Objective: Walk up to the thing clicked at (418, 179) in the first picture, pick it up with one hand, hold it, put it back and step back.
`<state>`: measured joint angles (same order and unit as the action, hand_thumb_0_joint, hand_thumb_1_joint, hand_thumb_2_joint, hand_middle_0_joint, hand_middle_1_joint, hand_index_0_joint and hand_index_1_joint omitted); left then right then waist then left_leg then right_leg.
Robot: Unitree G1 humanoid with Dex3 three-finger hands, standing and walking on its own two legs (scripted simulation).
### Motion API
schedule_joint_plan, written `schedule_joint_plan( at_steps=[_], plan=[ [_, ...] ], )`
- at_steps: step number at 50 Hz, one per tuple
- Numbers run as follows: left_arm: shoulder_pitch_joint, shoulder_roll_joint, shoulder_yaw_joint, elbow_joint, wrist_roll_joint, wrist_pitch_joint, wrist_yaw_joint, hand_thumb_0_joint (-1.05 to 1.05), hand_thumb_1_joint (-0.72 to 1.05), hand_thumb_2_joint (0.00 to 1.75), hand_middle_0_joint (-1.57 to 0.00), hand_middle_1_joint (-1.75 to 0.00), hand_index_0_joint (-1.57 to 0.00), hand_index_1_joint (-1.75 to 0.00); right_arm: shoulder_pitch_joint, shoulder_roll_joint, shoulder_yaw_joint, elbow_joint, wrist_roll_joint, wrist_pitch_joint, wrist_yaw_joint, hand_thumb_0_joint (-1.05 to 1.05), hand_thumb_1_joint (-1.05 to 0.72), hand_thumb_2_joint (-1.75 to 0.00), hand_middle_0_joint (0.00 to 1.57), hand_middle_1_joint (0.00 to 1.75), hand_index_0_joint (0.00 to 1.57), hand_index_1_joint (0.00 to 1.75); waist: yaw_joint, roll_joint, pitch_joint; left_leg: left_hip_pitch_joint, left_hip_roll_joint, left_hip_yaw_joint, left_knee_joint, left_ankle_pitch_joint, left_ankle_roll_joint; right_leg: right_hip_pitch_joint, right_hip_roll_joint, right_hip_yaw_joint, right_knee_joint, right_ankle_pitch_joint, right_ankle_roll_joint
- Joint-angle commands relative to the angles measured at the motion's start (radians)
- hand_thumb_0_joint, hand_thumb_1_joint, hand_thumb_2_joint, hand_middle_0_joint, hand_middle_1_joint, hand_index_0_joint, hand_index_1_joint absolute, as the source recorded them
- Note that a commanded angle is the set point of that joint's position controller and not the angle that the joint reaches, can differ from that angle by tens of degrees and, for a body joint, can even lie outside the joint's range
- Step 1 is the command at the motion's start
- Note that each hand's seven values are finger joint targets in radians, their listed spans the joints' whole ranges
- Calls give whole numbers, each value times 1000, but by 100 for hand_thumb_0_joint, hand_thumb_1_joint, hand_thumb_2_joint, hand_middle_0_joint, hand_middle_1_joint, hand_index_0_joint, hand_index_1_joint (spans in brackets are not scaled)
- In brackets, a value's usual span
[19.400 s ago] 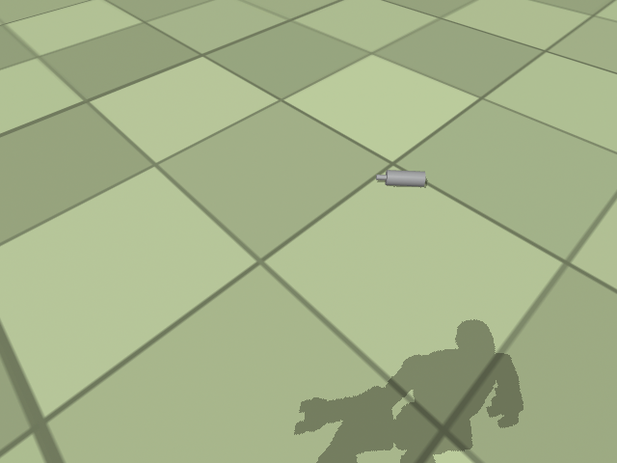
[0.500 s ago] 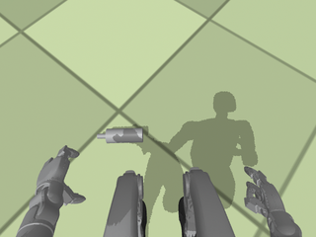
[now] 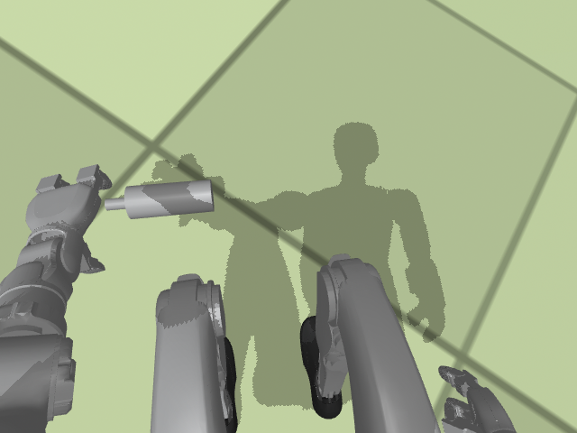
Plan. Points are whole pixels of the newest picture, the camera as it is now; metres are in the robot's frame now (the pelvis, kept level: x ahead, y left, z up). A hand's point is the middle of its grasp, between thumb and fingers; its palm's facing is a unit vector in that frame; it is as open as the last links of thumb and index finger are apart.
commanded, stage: rise first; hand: left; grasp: from above
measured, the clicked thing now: (160, 200) +0.53 +0.22 -0.37
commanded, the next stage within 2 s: none
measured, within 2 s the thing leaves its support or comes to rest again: neither
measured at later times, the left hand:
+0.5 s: hand (106, 210) +0.46 +0.27 -0.21, palm faces -0.46 +0.00 -0.89, open 14.2 cm
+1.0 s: hand (116, 202) +0.48 +0.27 -0.24, palm faces -0.46 +0.00 -0.89, open 14.1 cm
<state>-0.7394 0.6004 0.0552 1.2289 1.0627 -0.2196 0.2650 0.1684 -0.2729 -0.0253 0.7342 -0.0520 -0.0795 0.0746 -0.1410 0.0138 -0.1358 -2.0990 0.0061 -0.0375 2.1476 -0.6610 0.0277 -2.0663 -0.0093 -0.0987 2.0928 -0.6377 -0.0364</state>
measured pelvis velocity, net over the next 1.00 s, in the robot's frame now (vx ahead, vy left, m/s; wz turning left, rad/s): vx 0.01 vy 0.00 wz -0.06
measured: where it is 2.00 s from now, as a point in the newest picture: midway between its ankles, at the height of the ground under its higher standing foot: (273, 394)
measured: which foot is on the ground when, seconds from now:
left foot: down 0.00-1.00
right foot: down 0.00-1.00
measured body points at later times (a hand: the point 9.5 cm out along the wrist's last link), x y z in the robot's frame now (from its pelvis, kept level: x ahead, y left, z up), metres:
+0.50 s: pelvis +0.01 +0.00 -0.05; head +0.25 +0.05 +0.33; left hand +0.48 +0.27 -0.16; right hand +0.06 -0.27 -0.17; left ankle +0.09 +0.11 -0.37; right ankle +0.10 -0.11 -0.37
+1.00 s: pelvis +0.01 +0.00 -0.06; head +0.27 +0.05 +0.31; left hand +0.50 +0.26 -0.19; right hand +0.04 -0.27 -0.16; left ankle +0.09 +0.11 -0.37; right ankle +0.10 -0.11 -0.37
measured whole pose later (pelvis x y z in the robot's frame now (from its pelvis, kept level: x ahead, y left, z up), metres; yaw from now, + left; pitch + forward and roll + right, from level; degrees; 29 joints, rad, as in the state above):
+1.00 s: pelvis +0.01 +0.00 -0.06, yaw -3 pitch +37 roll -7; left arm -0.96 0.72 0.06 1.43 1.27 -0.22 0.41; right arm 0.17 -0.28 0.05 0.73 -0.13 -0.05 0.13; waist -0.24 -0.01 -0.05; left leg -2.28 0.02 -0.07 2.35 -0.72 0.04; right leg -2.24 0.00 -0.13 2.26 -0.67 -0.03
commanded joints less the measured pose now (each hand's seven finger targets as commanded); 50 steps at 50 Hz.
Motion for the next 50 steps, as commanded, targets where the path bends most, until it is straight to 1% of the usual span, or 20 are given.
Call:
schedule_joint_plan(
  at_steps=[1,5,6,8,12,15,16,22,23,25,31,33,35,36,39,42,43,46,48,50],
  plan=[
    [-328,277,50,-95,54,-24,74,0,-53,102,-5,-101,-5,-101,134,-208,-66,-36,-19,-7,-1,0,-89,-90,20,30,20,30,-7,188,-613,461,-28,-20,-236,75,1,228,26,-2,-195,69,-12],
    [-376,310,61,-89,104,-34,106,0,-56,104,-5,-100,-5,-100,161,-211,-62,-17,-33,6,6,0,-90,-90,20,30,20,30,-15,220,-635,466,-29,-23,-206,108,-1,211,26,-10,-160,103,-13],
    [-337,257,36,-25,112,-24,110,0,-56,103,-5,-100,-5,-100,157,-207,-58,-24,-36,8,10,0,-90,-90,20,30,20,30,-23,202,-635,468,-30,-22,-199,116,-1,209,25,-9,-161,109,-12],
    [-402,283,41,-40,122,-31,120,0,-55,103,-5,-100,-5,-100,164,-219,-62,-9,-44,10,13,0,-90,-90,20,30,20,30,-41,215,-610,450,-23,-34,-187,105,-1,162,21,-14,-141,100,-11],
    [-425,288,39,-17,158,-31,140,0,-55,102,-6,-100,-6,-99,176,-221,-55,-1,-57,15,20,0,-91,-90,20,30,20,30,-46,235,-628,470,-22,-46,-171,121,-7,139,17,-22,-114,109,-9],
    [-472,330,54,-30,172,-36,155,0,-54,101,-6,-101,-6,-101,181,-211,-50,5,-62,18,21,0,-91,-90,20,30,20,30,-48,206,-641,409,-30,-16,-129,112,10,184,27,-13,-125,121,-7],
    [-413,301,38,47,183,-28,157,0,-55,101,-6,-101,-7,-101,181,-210,-43,3,-64,19,23,0,-91,-90,20,30,20,30,-51,184,-617,395,-31,-16,-124,111,11,183,25,-13,-124,120,-6],
    [-462,340,46,45,218,-40,175,0,-55,100,-6,-103,-7,-102,192,-207,-29,13,-79,23,28,0,-91,-91,20,30,20,30,-59,187,-630,346,-31,3,-81,139,21,226,35,-13,-111,157,-1],
    [-431,309,31,95,212,-34,175,0,-55,100,-6,-103,-7,-102,183,-208,-27,6,-77,23,28,0,-92,-90,20,30,20,30,-60,167,-621,336,-31,0,-78,132,22,212,37,-14,-110,150,-1],
    [-490,348,48,38,213,-40,178,0,-54,100,-6,-103,-7,-102,194,-216,-26,9,-80,24,30,0,-91,-90,20,30,20,30,-72,198,-628,367,-26,-14,-77,146,18,192,34,-22,-95,160,-1],
    [-478,325,40,73,214,-23,191,0,-54,100,-6,-103,-7,-102,209,-224,-18,10,-89,20,36,0,-92,-91,20,30,20,30,-82,236,-627,380,-20,-17,-67,182,12,183,36,-27,-75,195,-4],
    [-523,368,59,34,210,-23,195,0,-55,100,-6,-103,-7,-101,214,-233,-21,13,-86,22,36,0,-91,-91,20,30,20,30,-80,249,-637,381,-17,-29,-69,176,9,164,37,-31,-64,188,-7],
    [-480,323,35,83,212,-14,191,0,-55,100,-6,-103,-7,-102,213,-226,-13,6,-88,19,38,0,-91,-90,20,30,20,30,-88,238,-602,380,-16,-31,-69,172,9,158,35,-33,-68,187,-6],
    [-537,353,46,26,205,-19,193,0,-54,100,-6,-103,-7,-101,215,-230,-14,13,-87,21,37,0,-91,-90,20,30,20,30,-90,248,-620,373,-16,-31,-65,170,10,158,39,-33,-63,188,-7],
    [-516,368,55,41,207,-14,193,0,-55,100,-6,-103,-7,-102,225,-234,-12,8,-88,20,37,0,-91,-90,20,30,20,30,-86,249,-630,356,-19,-16,-52,174,15,199,40,-27,-71,202,-3],
    [-523,362,48,38,204,-9,191,0,-54,100,-6,-103,-7,-102,233,-234,-10,8,-87,21,40,0,-91,-90,20,30,20,30,-99,245,-625,349,-17,-16,-44,182,16,201,42,-29,-68,212,-3],
    [-477,331,33,94,205,-2,186,0,-55,100,-6,-104,-7,-102,231,-238,-4,0,-88,19,43,0,-92,-91,20,30,20,30,-100,243,-605,348,-17,-21,-51,179,13,193,40,-33,-64,208,-3],
    [-527,371,51,47,194,1,189,0,-54,99,-6,-103,-7,-102,231,-243,-6,-4,-85,20,40,0,-91,-90,20,30,20,30,-100,245,-622,344,-15,-25,-53,156,15,188,41,-35,-68,191,-3],
    [-507,356,36,54,197,3,184,0,-55,100,-6,-104,-7,-103,223,-237,-3,-2,-82,22,41,0,-91,-91,20,30,20,30,-92,262,-624,357,-15,-22,-49,180,12,193,46,-33,-63,211,-6],
    [-516,342,33,58,189,7,183,0,-53,99,-6,-104,-7,-102,229,-244,-1,-8,-81,20,41,0,-91,-90,20,30,20,30,-111,263,-613,361,-13,-31,-46,194,11,178,41,-36,-55,223,-3]
  ],
)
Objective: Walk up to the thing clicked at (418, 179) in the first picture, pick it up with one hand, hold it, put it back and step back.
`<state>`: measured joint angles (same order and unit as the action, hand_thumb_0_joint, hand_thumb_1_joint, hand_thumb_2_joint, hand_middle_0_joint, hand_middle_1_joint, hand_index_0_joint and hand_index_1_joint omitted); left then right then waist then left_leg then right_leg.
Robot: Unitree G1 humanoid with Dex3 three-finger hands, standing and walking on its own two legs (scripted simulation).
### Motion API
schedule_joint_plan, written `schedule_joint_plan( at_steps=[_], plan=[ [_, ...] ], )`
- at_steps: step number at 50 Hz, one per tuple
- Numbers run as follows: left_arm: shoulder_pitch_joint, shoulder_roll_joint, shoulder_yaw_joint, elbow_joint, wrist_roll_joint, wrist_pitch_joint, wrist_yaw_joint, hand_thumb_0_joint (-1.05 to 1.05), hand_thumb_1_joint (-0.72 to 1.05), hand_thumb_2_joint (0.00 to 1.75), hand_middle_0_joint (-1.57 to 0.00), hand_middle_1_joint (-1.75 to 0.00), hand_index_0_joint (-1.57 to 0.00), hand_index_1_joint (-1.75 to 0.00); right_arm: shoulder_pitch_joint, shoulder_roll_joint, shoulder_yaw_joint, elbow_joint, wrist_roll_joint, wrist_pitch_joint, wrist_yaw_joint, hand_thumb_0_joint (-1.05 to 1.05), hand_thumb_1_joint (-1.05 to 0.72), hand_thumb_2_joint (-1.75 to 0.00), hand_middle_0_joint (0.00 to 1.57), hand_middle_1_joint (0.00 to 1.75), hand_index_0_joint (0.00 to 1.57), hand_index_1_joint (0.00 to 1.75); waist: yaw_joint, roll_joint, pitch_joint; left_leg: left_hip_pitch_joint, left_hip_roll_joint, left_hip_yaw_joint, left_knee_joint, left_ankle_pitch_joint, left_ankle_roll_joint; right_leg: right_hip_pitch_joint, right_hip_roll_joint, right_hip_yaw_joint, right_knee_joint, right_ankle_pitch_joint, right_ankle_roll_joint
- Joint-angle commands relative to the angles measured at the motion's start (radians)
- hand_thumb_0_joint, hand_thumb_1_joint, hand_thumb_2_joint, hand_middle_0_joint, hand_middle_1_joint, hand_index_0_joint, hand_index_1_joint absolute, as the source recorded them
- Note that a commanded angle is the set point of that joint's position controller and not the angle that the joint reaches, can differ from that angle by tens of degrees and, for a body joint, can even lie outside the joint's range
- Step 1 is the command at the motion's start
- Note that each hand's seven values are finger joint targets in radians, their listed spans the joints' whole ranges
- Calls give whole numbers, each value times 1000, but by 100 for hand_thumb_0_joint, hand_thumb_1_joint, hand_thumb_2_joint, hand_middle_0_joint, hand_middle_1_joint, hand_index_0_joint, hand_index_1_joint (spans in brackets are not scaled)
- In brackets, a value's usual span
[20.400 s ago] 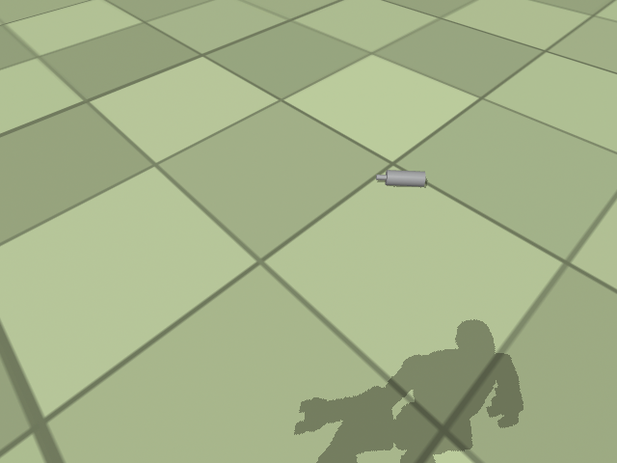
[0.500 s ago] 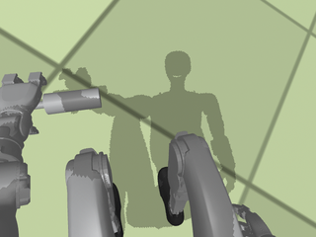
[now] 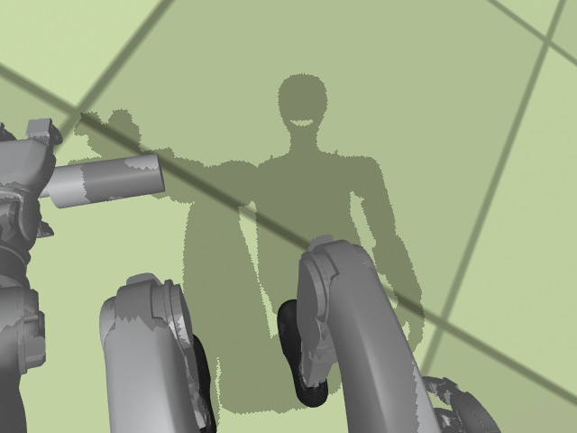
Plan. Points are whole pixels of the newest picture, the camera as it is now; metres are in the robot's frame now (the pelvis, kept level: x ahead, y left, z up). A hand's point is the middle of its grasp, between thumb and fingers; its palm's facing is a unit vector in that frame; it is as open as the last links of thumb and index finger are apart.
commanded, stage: rise first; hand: left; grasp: from above
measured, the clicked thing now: (95, 182) +0.50 +0.24 -0.32
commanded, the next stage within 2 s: approach in 1.68 s
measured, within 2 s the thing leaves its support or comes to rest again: neither
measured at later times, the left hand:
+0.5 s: hand (46, 187) +0.46 +0.28 -0.19, palm faces -0.46 -0.02 -0.89, open 14.2 cm
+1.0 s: hand (56, 186) +0.47 +0.27 -0.20, palm faces -0.46 -0.03 -0.89, open 14.2 cm
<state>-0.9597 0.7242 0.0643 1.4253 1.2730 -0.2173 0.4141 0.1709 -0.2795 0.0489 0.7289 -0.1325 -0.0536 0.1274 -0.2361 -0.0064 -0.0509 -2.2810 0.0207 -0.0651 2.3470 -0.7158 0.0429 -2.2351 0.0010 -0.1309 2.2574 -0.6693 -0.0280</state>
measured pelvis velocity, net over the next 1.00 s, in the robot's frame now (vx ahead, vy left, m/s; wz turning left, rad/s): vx -0.01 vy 0.00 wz -0.02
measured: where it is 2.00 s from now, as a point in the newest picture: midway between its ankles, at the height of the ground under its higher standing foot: (253, 389)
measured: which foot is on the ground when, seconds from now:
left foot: down 0.00-1.00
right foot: down 0.00-1.00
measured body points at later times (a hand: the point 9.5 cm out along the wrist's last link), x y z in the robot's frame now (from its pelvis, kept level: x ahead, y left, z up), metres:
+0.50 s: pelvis +0.00 +0.00 -0.01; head +0.25 +0.06 +0.36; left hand +0.48 +0.27 -0.14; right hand +0.03 -0.27 -0.11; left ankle +0.07 +0.11 -0.32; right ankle +0.10 -0.11 -0.32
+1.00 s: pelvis -0.01 +0.00 -0.02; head +0.25 +0.06 +0.35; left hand +0.49 +0.27 -0.15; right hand +0.03 -0.27 -0.12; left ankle +0.07 +0.11 -0.32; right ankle +0.10 -0.11 -0.32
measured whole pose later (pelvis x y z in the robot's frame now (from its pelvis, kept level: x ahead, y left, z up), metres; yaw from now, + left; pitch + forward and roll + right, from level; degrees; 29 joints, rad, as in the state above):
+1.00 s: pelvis -0.01 +0.00 -0.02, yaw -1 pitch +35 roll -8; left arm -1.00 0.74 0.04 1.48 1.27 -0.20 0.42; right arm 0.19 -0.29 0.10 0.72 -0.14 -0.08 0.14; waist -0.28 -0.01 -0.03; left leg -2.33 0.02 -0.08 2.41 -0.70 0.05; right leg -2.28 0.00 -0.15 2.30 -0.65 -0.03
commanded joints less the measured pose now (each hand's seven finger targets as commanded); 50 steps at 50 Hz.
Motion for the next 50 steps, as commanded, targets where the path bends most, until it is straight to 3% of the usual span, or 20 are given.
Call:
schedule_joint_plan(
  at_steps=[1,4,8,9,13,16,17,18,19,21,25,32,34,35,38,41,44,46,47,50],
  plan=[
    [-314,244,34,-173,-20,0,34,0,-54,100,-6,-104,-7,-102,234,-239,-72,4,-2,-4,-13,0,-91,-91,20,30,20,30,-12,283,-719,549,-30,-1,-242,255,-3,363,35,-4,-222,263,-12],
    [-282,244,36,-114,-16,7,39,0,-55,100,-6,-103,-7,-102,234,-241,-68,-4,0,-6,-11,0,-92,-91,20,30,20,30,-11,266,-685,508,-30,4,-240,226,-1,359,33,-2,-220,242,-12],
    [-324,233,24,-147,-10,1,34,0,-55,100,-6,-103,-7,-102,244,-248,-63,-1,-4,-11,-6,0,-91,-91,20,30,20,30,-35,315,-677,555,-24,-14,-240,253,-11,317,30,-14,-203,252,-15],
    [-340,257,38,-174,-16,-2,36,0,-61,108,-7,-98,-4,-101,247,-247,-64,4,-2,-8,-6,0,-92,-91,20,30,20,30,-25,306,-704,545,-27,-6,-233,254,-7,347,37,-12,-207,263,-15],
    [-300,215,8,-87,-22,10,31,0,-56,102,-6,-103,-6,-102,227,-248,-60,-12,0,-9,-5,0,-91,-91,20,30,20,30,-32,280,-673,480,-31,6,-230,202,1,346,38,-10,-217,226,-12],
    [-313,230,5,-101,-18,12,27,0,-58,103,-6,-102,-6,-102,229,-251,-56,-12,2,-12,-6,0,-91,-91,20,30,20,30,-32,296,-667,501,-29,3,-226,210,-1,336,37,-11,-213,233,-14],
    [-383,276,31,-190,-23,1,31,0,-57,103,-7,-102,-6,-102,250,-251,-58,-3,1,-12,-5,0,-91,-91,20,30,20,30,-36,290,-711,502,-29,5,-218,226,2,374,40,-12,-209,252,-13],
    [-305,248,24,-121,-10,9,31,0,-58,103,-7,-101,-6,-102,256,-253,-56,-4,-1,-11,-3,0,-92,-91,20,30,20,30,-32,287,-693,508,-29,2,-223,239,-3,371,36,-13,-204,259,-12],
    [-285,201,3,-86,-24,15,32,0,-57,102,-6,-102,-6,-102,236,-250,-56,-12,2,-13,-3,0,-92,-91,20,30,20,30,-33,276,-675,496,-29,1,-228,227,-3,346,36,-14,-203,246,-14],
    [-368,248,20,-139,-28,8,33,0,-56,102,-6,-102,-6,-102,238,-256,-55,-5,2,-14,-5,0,-91,-91,20,30,20,30,-40,295,-684,505,-25,-12,-231,202,-5,313,38,-21,-199,223,-17],
    [-307,214,4,-66,-19,18,35,0,-58,103,-7,-101,-6,-102,229,-250,-47,-10,0,-18,-4,0,-91,-91,20,30,20,30,-39,277,-659,469,-28,4,-217,196,-1,336,40,-17,-203,223,-15],
    [-382,251,13,-105,-22,17,39,0,-57,102,-6,-102,-6,-103,242,-254,-44,-2,-1,-22,-4,0,-91,-91,20,30,20,30,-54,273,-655,452,-31,7,-203,188,3,332,41,-16,-198,219,-14],
    [-339,211,-5,-43,-26,25,39,0,-57,102,-6,-102,-6,-102,228,-254,-41,-9,-1,-27,-4,0,-91,-91,20,30,20,30,-53,259,-631,432,-30,9,-202,170,5,318,40,-16,-203,201,-13],
    [-376,234,0,-94,-25,17,39,0,-57,102,-7,-102,-6,-102,231,-251,-39,-3,-5,-28,-3,0,-91,-90,20,30,20,30,-63,263,-636,432,-30,9,-198,162,5,328,42,-17,-203,195,-13],
    [-350,241,5,-78,-24,17,41,0,-56,102,-6,-103,-6,-103,227,-250,-39,-2,-4,-29,-4,0,-91,-90,20,30,20,30,-41,270,-666,427,-33,17,-195,167,5,353,44,-14,-203,197,-13],
    [-350,233,-1,-71,-10,20,39,0,-57,102,-6,-102,-6,-103,241,-254,-35,-4,-9,-32,0,0,-91,-90,20,30,20,30,-62,282,-648,430,-32,17,-185,193,4,352,41,-16,-196,222,-10],
    [-327,239,8,-44,-22,23,46,0,-56,102,-6,-103,-6,-103,233,-255,-34,-8,-6,-31,0,0,-91,-90,20,30,20,30,-47,256,-668,423,-31,14,-184,189,5,362,44,-18,-198,219,-9],
    [-360,239,10,-83,-19,18,49,0,-56,101,-6,-103,-6,-103,243,-259,-39,0,-11,-33,2,0,-91,-90,20,30,20,30,-58,298,-662,450,-29,5,-193,190,-2,335,41,-25,-188,219,-13],
    [-355,221,-9,-76,-11,21,49,0,-57,102,-6,-103,-6,-103,235,-256,-34,-5,-8,-32,2,0,-91,-90,20,30,20,30,-56,316,-670,459,-29,3,-200,200,-5,332,43,-28,-184,226,-17],
    [-356,262,21,-103,-10,21,54,0,-57,103,-6,-102,-6,-103,244,-264,-37,-2,-6,-33,5,0,-91,-90,20,30,20,30,-49,329,-665,488,-28,-9,-205,215,-10,302,37,-32,-168,237,-19]
  ],
)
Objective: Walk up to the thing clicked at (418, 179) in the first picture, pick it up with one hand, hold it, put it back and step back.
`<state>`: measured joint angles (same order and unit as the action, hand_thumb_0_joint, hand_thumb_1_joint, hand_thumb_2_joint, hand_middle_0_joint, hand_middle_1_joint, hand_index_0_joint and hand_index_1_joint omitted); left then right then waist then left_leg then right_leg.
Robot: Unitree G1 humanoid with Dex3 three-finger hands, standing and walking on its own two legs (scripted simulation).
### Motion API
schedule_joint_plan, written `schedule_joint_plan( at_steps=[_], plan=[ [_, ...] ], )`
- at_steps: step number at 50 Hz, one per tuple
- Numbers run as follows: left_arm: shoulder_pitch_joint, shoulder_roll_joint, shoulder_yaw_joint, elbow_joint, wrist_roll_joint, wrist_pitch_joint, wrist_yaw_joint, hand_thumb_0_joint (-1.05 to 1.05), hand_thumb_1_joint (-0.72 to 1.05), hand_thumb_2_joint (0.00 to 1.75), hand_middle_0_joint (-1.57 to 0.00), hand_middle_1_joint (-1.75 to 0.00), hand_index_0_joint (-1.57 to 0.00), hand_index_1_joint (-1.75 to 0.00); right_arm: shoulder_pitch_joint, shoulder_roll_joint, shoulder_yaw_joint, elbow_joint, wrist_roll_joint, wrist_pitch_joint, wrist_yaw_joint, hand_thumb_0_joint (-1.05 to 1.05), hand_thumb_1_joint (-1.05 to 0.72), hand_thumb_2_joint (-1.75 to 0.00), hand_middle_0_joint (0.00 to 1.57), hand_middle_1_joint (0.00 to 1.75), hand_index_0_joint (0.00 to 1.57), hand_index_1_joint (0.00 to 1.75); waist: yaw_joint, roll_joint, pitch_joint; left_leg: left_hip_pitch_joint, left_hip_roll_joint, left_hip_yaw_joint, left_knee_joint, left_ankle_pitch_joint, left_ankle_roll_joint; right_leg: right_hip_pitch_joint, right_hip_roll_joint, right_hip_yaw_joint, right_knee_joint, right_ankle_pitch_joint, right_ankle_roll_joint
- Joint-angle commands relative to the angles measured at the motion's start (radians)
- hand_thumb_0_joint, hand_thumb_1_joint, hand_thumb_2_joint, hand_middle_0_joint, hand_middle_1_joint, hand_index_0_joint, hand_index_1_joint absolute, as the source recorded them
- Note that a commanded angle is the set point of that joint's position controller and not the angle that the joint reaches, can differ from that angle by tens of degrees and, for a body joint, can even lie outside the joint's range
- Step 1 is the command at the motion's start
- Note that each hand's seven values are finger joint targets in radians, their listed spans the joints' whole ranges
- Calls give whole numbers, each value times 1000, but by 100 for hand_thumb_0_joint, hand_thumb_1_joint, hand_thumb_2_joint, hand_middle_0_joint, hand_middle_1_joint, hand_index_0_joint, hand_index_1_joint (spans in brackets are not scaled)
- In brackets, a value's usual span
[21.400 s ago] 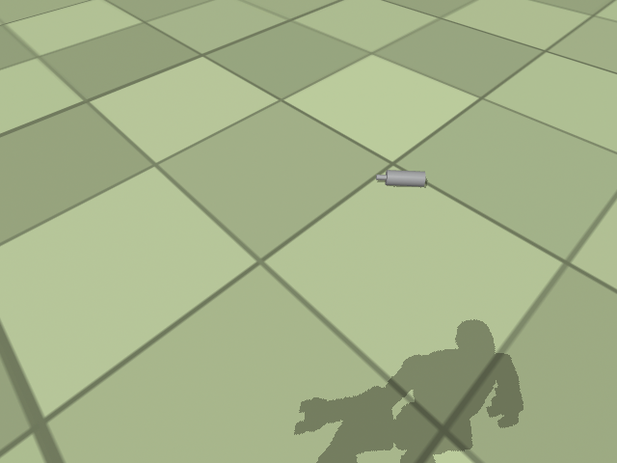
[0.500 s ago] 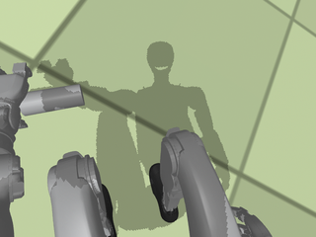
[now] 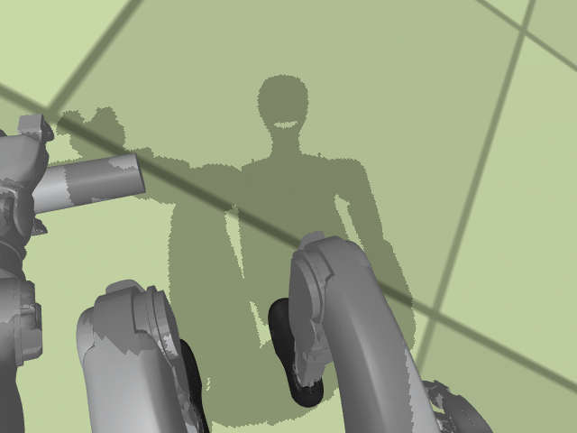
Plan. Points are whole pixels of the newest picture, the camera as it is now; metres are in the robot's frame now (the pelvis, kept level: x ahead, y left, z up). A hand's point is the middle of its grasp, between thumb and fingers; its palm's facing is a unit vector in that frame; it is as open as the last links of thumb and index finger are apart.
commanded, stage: rise first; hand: left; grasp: from above
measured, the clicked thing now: (71, 185) +0.50 +0.25 -0.30
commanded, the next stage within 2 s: approach in 0.68 s
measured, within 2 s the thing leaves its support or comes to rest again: neither
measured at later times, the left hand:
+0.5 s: hand (22, 190) +0.46 +0.28 -0.17, palm faces -0.45 -0.03 -0.89, open 14.2 cm
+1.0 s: hand (37, 183) +0.47 +0.26 -0.17, palm faces -0.44 -0.02 -0.90, open 14.2 cm
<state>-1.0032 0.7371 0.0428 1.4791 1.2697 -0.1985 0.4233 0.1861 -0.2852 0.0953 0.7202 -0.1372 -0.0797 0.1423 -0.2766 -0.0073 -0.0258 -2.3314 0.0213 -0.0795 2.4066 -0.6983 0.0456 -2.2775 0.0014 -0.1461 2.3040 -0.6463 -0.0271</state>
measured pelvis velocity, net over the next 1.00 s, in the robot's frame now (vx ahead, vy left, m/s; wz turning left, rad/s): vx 0.00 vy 0.00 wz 0.01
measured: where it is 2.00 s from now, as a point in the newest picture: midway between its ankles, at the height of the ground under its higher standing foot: (246, 392)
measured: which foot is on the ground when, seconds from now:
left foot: down 0.00-1.00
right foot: down 0.00-1.00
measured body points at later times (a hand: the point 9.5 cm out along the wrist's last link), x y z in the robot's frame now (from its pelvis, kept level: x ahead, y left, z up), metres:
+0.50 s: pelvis +0.00 +0.00 +0.00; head +0.24 +0.07 +0.37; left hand +0.48 +0.28 -0.12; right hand +0.03 -0.27 -0.10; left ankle +0.07 +0.11 -0.30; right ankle +0.10 -0.10 -0.30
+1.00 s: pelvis +0.00 +0.00 +0.00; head +0.24 +0.07 +0.37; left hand +0.49 +0.26 -0.12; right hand +0.03 -0.27 -0.09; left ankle +0.07 +0.11 -0.30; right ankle +0.10 -0.10 -0.30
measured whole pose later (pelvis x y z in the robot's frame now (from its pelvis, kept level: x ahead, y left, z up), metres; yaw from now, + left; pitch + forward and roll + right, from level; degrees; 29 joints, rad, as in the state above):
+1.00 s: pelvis +0.00 +0.00 +0.00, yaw +0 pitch +35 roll -8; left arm -1.04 0.69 -0.03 1.50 1.27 -0.20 0.42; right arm 0.19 -0.28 0.09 0.74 -0.14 -0.10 0.15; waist -0.28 -0.01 -0.05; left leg -2.33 0.02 -0.07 2.39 -0.69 0.04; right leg -2.28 0.00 -0.14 2.29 -0.64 -0.03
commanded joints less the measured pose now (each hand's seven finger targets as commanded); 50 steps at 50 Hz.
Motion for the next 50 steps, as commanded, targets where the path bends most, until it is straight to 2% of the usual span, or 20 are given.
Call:
schedule_joint_plan(
  at_steps=[1,5,9,10,11,13,15,18,22,25,27,33,37,39,42,43,44,45,49,50],
  plan=[
    [-292,242,45,-149,-2,4,46,0,-56,102,-6,-103,-6,-103,227,-257,-87,8,-1,-3,-9,0,-91,-90,20,30,20,30,-2,341,-711,551,-28,8,-264,219,-16,357,40,-18,-211,229,-21],
    [-288,191,16,-116,-10,14,39,0,-57,103,-6,-102,-6,-103,224,-251,-83,4,-2,-4,0,0,-91,-90,20,30,20,30,-20,312,-677,519,-30,16,-258,197,-9,352,40,-14,-224,218,-19],
    [-310,245,48,-200,-12,5,32,0,-58,103,-6,-101,-6,-102,238,-258,-93,8,-1,-2,-2,0,-91,-90,20,30,20,30,-2,332,-730,559,-28,14,-258,241,-12,380,40,-16,-222,253,-18],
    [-277,186,16,-129,-18,11,26,0,-57,103,-7,-101,-6,-102,236,-255,-91,6,1,-4,2,0,-91,-90,20,30,20,30,-14,317,-696,538,-31,11,-263,216,-12,362,35,-14,-223,233,-18],
    [-314,191,21,-167,-26,2,23,0,-56,102,-7,-102,-6,-103,233,-257,-94,3,-2,-7,3,0,-91,-90,20,30,20,30,-33,299,-673,521,-27,10,-255,203,-8,351,38,-17,-225,227,-15],
    [-282,197,15,-137,-17,1,14,0,-58,104,-7,-100,-6,-101,243,-259,-89,10,1,-6,3,0,-91,-90,20,30,20,30,-21,302,-664,523,-31,8,-259,208,-10,350,35,-16,-225,223,-16],
    [-288,255,60,-172,-8,-7,16,0,-57,104,-7,-101,-6,-102,249,-263,-96,6,-4,-3,2,0,-91,-90,20,30,20,30,-12,314,-687,529,-31,15,-258,210,-10,378,37,-15,-227,224,-16],
    [-310,193,19,-161,-13,-11,14,0,-57,103,-7,-102,-6,-102,231,-252,-89,-4,-3,-4,4,0,-91,-90,20,30,20,30,-31,275,-662,488,-34,19,-258,167,-3,371,40,-13,-244,189,-13],
    [-306,257,45,-181,-2,-13,21,0,-58,105,-7,-101,-5,-102,230,-260,-91,1,0,-7,-1,0,-91,-90,20,30,20,30,-2,307,-699,524,-31,19,-259,187,-8,374,39,-11,-232,204,-16],
    [-312,200,19,-145,-10,-7,26,0,-57,103,-7,-101,-6,-102,224,-249,-88,2,-4,-10,4,0,-91,-90,20,30,20,30,-24,294,-655,490,-34,26,-257,153,-4,355,41,-8,-241,175,-16],
    [-316,266,50,-150,-1,-9,29,0,-58,104,-6,-101,-5,-102,222,-262,-85,-4,-3,-12,0,0,-91,-90,20,30,20,30,-12,270,-657,471,-35,28,-254,149,1,369,40,-6,-246,168,-14],
    [-285,204,22,-116,-7,-4,26,0,-58,105,-6,-101,-5,-102,222,-252,-87,6,-1,-14,-1,0,-91,-90,20,30,20,30,-12,285,-676,476,-37,26,-265,153,-3,367,39,-9,-243,174,-15],
    [-302,284,67,-164,3,-11,23,0,-58,104,-7,-101,-5,-102,228,-263,-93,0,-4,-15,-1,0,-91,-90,20,30,20,30,-3,289,-684,490,-36,33,-258,166,-1,389,38,-3,-241,186,-16],
    [-269,150,-5,-110,-10,-6,16,0,-61,111,-7,-96,-3,-101,223,-239,-87,6,-3,-16,3,0,-91,-90,20,30,20,30,-17,287,-673,499,-36,31,-262,166,-5,370,40,-6,-245,187,-16],
    [-351,212,18,-180,-15,-14,24,0,-56,101,-6,-105,-6,-105,229,-258,-95,9,-3,-21,-1,0,-91,-90,20,30,20,30,-25,294,-699,502,-33,26,-250,175,-4,369,40,-9,-243,198,-15],
    [-351,196,14,-172,-10,-13,25,0,-56,102,-6,-105,-6,-105,247,-258,-101,19,-9,-21,0,0,-91,-90,20,30,20,30,-39,286,-697,505,-33,30,-247,178,-3,384,41,-6,-250,206,-14],
    [-353,104,-44,-155,-14,-10,24,0,-57,103,-6,-104,-6,-105,243,-241,-94,22,-6,-20,3,0,-91,-90,20,30,20,30,-42,301,-696,510,-33,28,-259,176,-8,374,42,-9,-251,200,-16],
    [-425,93,-46,-180,-22,-13,28,0,-55,103,-7,-106,-7,-106,247,-241,-94,26,-11,-23,5,0,-91,-90,20,30,20,30,-75,290,-686,512,-30,20,-252,165,-6,354,46,-17,-254,197,-15],
    [-462,102,-58,-126,3,0,56,0,-55,102,-6,-105,-6,-105,249,-257,-88,36,-11,-26,-2,0,-90,-90,20,30,20,30,-67,332,-691,535,-30,4,-275,152,-16,309,43,-26,-238,178,-22],
    [-458,63,-79,-80,14,13,61,0,-55,102,-7,-105,-7,-105,248,-258,-85,35,-15,-26,1,0,-90,-90,20,30,20,30,-80,341,-674,568,-26,-7,-279,171,-23,281,40,-33,-221,194,-24]
  ],
)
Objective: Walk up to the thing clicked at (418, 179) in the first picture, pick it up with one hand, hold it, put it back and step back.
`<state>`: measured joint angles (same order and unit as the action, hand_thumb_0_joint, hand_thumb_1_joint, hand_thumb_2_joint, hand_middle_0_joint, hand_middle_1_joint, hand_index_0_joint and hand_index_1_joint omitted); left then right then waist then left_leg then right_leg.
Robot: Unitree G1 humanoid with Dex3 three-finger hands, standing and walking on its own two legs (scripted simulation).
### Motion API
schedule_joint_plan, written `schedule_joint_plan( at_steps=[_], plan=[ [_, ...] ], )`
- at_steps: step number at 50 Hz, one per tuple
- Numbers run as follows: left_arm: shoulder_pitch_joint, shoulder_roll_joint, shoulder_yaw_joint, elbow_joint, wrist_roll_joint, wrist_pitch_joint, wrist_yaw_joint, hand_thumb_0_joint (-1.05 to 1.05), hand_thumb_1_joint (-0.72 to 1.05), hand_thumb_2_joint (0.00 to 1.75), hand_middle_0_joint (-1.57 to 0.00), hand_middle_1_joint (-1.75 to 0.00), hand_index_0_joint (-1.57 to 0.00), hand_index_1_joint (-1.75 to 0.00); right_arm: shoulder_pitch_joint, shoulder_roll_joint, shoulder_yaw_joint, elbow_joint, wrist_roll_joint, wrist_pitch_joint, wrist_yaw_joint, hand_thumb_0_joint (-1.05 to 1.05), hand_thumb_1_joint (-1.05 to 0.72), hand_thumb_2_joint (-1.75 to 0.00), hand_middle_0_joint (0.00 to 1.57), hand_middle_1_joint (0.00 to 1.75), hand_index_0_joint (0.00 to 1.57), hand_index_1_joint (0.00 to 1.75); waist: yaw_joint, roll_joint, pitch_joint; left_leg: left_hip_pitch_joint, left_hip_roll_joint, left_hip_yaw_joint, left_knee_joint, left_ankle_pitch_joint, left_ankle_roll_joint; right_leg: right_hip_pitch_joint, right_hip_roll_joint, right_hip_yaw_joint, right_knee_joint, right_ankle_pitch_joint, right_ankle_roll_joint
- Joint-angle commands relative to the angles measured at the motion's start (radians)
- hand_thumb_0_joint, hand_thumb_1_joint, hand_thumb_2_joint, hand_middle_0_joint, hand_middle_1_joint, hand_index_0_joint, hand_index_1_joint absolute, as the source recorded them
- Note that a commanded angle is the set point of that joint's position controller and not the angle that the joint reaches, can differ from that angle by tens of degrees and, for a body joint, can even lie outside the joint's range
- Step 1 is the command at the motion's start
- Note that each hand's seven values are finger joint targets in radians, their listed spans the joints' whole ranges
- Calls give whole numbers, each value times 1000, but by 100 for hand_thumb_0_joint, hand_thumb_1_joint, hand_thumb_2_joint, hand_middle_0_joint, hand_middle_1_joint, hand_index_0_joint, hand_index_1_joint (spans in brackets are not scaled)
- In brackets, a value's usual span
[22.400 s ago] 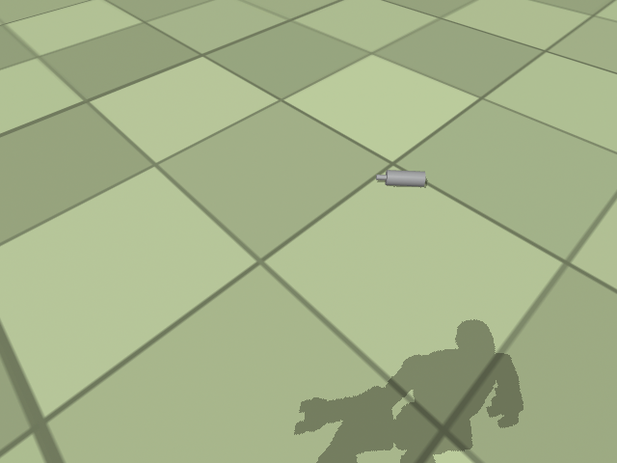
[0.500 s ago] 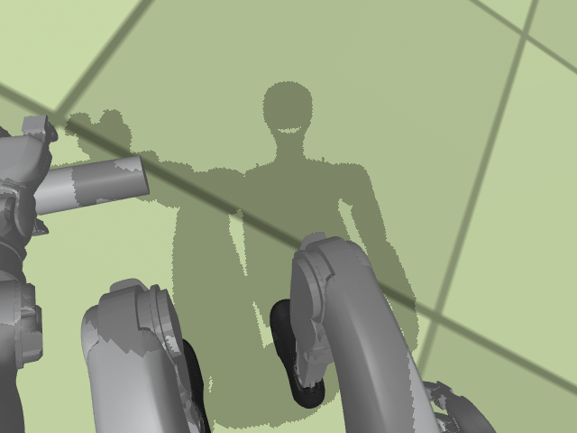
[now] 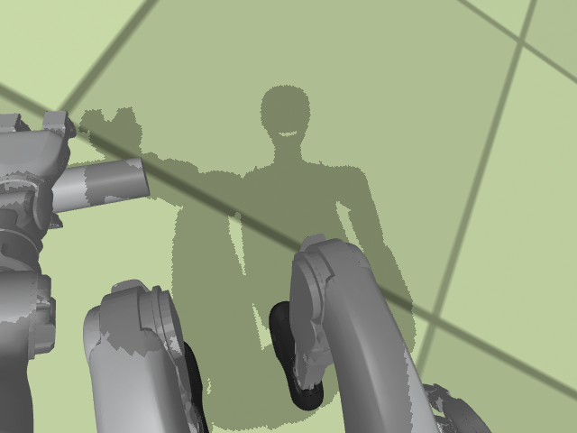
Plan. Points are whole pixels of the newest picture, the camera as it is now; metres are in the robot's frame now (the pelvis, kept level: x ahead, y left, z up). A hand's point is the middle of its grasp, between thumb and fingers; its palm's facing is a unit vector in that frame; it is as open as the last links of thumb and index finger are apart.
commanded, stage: approach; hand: left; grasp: from above
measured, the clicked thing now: (77, 188) +0.51 +0.25 -0.30
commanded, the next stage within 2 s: close in in 0.50 s
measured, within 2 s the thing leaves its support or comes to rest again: neither
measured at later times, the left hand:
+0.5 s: hand (50, 187) +0.48 +0.26 -0.19, palm faces -0.49 -0.06 -0.87, open 14.1 cm
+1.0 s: hand (64, 186) +0.48 +0.24 -0.21, palm faces -0.49 -0.05 -0.87, open 14.2 cm
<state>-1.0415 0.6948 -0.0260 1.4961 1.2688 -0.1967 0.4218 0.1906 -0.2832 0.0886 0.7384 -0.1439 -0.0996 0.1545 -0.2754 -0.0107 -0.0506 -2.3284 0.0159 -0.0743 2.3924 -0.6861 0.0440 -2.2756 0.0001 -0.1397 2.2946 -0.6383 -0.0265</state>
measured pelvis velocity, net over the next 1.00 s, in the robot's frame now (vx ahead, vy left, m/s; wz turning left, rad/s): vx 0.00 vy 0.00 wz -0.01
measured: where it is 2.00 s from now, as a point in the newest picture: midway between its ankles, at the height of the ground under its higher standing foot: (246, 395)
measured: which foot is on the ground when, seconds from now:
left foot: down 0.00-1.00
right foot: down 0.00-1.00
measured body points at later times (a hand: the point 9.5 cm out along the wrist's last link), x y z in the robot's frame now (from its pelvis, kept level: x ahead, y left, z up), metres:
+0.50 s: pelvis +0.00 -0.01 -0.01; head +0.26 +0.04 +0.35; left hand +0.50 +0.26 -0.14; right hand -0.01 -0.27 -0.11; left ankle +0.08 +0.11 -0.30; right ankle +0.11 -0.11 -0.30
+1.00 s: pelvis +0.00 +0.00 -0.01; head +0.26 +0.06 +0.35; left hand +0.50 +0.24 -0.16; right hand +0.01 -0.27 -0.10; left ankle +0.08 +0.11 -0.30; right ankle +0.11 -0.11 -0.30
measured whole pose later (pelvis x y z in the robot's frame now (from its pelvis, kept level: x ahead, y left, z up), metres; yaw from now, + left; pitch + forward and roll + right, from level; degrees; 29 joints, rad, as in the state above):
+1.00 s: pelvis +0.00 +0.00 -0.01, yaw -1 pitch +34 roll -8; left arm -1.10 0.75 0.06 1.65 1.28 -0.16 0.47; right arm 0.20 -0.31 0.13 0.70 -0.17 -0.13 0.19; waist -0.35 -0.02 0.01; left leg -2.35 0.02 -0.09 2.43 -0.69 0.04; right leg -2.30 0.01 -0.15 2.33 -0.63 -0.03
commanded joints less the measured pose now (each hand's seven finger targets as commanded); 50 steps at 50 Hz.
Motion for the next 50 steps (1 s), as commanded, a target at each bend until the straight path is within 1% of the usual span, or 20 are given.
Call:
schedule_joint_plan(
  at_steps=[1,2,6,7,8,10,11,14,15,16,20,24,25,26,31,34,36,38,41,50],
  plan=[
    [-485,109,-8,-130,12,14,70,0,-55,104,-7,-106,-7,-106,245,-257,-75,26,-13,-9,-9,0,-90,-90,20,30,20,30,-94,355,-647,570,-19,-14,-259,162,-23,266,45,-43,-203,193,-26],
    [-487,91,-16,-99,14,23,79,0,-55,104,-7,-106,-6,-106,239,-259,-73,23,-14,-10,-7,0,-90,-90,20,30,20,30,-92,372,-661,571,-22,-10,-261,162,-23,274,46,-41,-209,198,-26],
    [-453,177,42,-26,39,66,106,0,-56,104,-7,-105,-6,-106,242,-270,-57,8,-24,-15,12,0,-90,-90,20,30,20,30,-78,356,-623,513,-27,15,-244,179,-13,309,43,-27,-207,215,-22],
    [-408,215,93,-5,42,81,112,0,-56,105,-7,-106,-6,-106,252,-280,-62,3,-23,-13,15,0,-90,-90,20,30,20,30,-67,356,-641,527,-27,14,-248,204,-13,328,41,-26,-204,234,-22],
    [-410,195,78,-4,36,91,111,0,-57,105,-7,-105,-6,-105,236,-274,-53,-18,-20,-15,20,0,-90,-90,20,30,20,30,-58,362,-643,506,-29,17,-248,194,-12,326,39,-21,-200,223,-23],
    [-340,238,124,24,31,113,117,0,-57,106,-6,-104,-6,-105,235,-280,-59,-30,-14,-7,25,0,-90,-90,20,30,20,30,-48,332,-658,482,-28,27,-242,194,-3,364,46,-17,-212,225,-19],
    [-352,234,122,31,27,119,112,0,-57,105,-7,-105,-6,-105,235,-276,-53,-42,-14,-11,32,0,-91,-90,20,30,20,30,-64,311,-622,434,-31,33,-232,174,4,370,43,-12,-209,211,-17],
    [-271,293,172,-18,-4,129,90,0,-58,106,-7,-105,-6,-106,240,-268,-63,-43,-5,2,32,0,-91,-90,20,30,20,30,-23,291,-701,419,-29,48,-220,209,14,474,49,3,-220,252,-7],
    [-275,259,136,-31,-18,124,74,0,-56,107,-7,-108,-6,-108,223,-255,-57,-62,-1,0,35,0,-91,-90,20,30,20,30,-32,261,-688,384,-28,49,-206,204,19,493,51,10,-221,252,-2],
    [-251,310,181,-36,-29,121,72,0,-57,106,-6,-106,-6,-107,242,-265,-69,-42,-2,2,30,0,-91,-90,20,30,20,30,-31,225,-693,363,-29,47,-201,195,25,511,51,13,-232,249,3],
    [-301,292,177,-133,-60,60,14,0,-56,101,-6,-105,-6,-105,268,-263,-86,-25,-14,6,24,0,-90,-90,20,30,20,30,-69,215,-644,330,-27,37,-181,147,22,497,46,22,-245,183,2],
    [-415,190,74,-233,-66,-17,-4,0,-54,99,-6,-108,-7,-106,291,-250,-89,14,-16,-1,15,0,-91,-90,20,30,20,30,-96,292,-710,435,-22,18,-179,158,-2,452,54,0,-241,181,-9],
    [-455,121,14,-220,-62,-31,-6,0,-54,101,-6,-108,-7,-107,284,-254,-88,13,-19,-6,16,0,-91,-90,20,30,20,30,-123,293,-677,434,-24,13,-175,140,-5,407,52,-12,-233,168,-12],
    [-452,147,11,-224,-50,-41,1,0,-55,101,-6,-107,-7,-106,280,-252,-86,22,-20,-8,14,0,-91,-90,20,30,20,30,-104,307,-680,447,-23,13,-183,132,-6,402,55,-14,-237,156,-13],
    [-390,182,28,-165,-4,-3,63,0,-52,114,-9,-111,-9,-111,257,-272,-88,12,-15,-10,10,0,-91,-90,20,30,20,30,-38,380,-739,554,-23,12,-240,170,-18,372,51,-34,-224,198,-25],
    [-383,156,31,-12,22,37,86,0,-51,110,-9,-106,-9,-107,247,-274,-66,16,-21,-11,18,0,-90,-90,20,30,20,30,-79,320,-575,482,-22,-6,-244,163,-17,272,45,-47,-195,198,-25],
    [-346,206,82,27,34,57,99,0,-53,108,-8,-104,-8,-105,251,-287,-63,9,-21,-8,18,0,-90,-90,20,30,20,30,-73,297,-558,468,-25,0,-242,171,-10,297,48,-43,-204,203,-23],
    [-307,197,93,89,30,75,96,0,-53,103,-7,-103,-7,-103,237,-285,-58,0,-24,-14,24,0,-90,-90,20,30,20,30,-81,263,-521,435,-27,6,-234,153,-2,297,47,-36,-203,190,-19],
    [-349,234,122,32,20,74,91,0,-54,103,-7,-104,-7,-104,236,-284,-56,-24,-23,-19,29,0,-90,-90,20,30,20,30,-82,274,-562,424,-30,16,-224,152,6,345,45,-24,-212,191,-14],
    [-428,232,76,27,8,-8,88,0,-58,104,-6,-99,-4,-101,247,-275,-17,-17,-43,-44,33,0,-90,-90,20,30,20,30,-132,290,-571,405,-24,7,-161,124,2,358,53,-34,-193,168,-7]
  ],
)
